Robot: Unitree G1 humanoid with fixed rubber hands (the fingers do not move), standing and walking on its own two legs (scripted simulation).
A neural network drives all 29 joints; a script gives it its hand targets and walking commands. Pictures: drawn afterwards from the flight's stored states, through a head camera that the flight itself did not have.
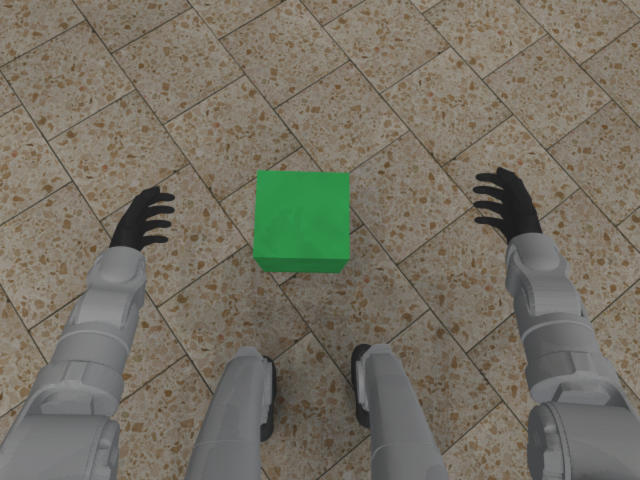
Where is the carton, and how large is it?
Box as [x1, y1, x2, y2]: [253, 170, 349, 272]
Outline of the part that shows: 257,170 253,257 264,271 339,272 349,258 348,173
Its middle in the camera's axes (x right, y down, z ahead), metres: -0.04 -0.02 +0.99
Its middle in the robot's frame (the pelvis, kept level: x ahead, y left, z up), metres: +0.51 +0.03 -0.57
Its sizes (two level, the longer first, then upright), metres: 0.210 0.200 0.250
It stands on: the floor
